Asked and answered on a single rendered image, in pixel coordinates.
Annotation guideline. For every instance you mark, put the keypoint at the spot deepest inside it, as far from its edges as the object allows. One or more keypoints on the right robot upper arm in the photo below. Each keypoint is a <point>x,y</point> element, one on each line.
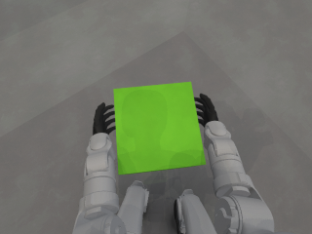
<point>243,215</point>

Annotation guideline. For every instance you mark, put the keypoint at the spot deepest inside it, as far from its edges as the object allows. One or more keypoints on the right robot foot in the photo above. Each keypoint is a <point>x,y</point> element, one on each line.
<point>176,219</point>

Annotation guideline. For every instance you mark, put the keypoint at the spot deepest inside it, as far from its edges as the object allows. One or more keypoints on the robot left hand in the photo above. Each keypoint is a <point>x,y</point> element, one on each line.
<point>99,125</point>

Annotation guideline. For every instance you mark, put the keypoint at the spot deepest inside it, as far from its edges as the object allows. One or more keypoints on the carton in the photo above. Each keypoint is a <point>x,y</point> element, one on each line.
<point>157,128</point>

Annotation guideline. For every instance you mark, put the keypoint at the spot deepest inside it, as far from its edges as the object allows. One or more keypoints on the left robot thigh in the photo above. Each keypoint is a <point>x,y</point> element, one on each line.
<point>132,209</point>

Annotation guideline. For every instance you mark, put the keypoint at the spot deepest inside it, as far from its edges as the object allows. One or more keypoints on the robot right forearm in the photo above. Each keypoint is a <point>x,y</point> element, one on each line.
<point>228,171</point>

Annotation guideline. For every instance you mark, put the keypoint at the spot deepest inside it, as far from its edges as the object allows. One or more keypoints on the robot right hand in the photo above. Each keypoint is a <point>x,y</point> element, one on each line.
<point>209,114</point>

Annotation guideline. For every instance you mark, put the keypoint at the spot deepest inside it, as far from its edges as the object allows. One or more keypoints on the robot left forearm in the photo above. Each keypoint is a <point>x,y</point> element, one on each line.
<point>99,181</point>

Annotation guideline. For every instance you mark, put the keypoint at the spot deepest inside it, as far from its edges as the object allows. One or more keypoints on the left robot upper arm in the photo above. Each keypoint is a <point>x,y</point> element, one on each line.
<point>107,224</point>

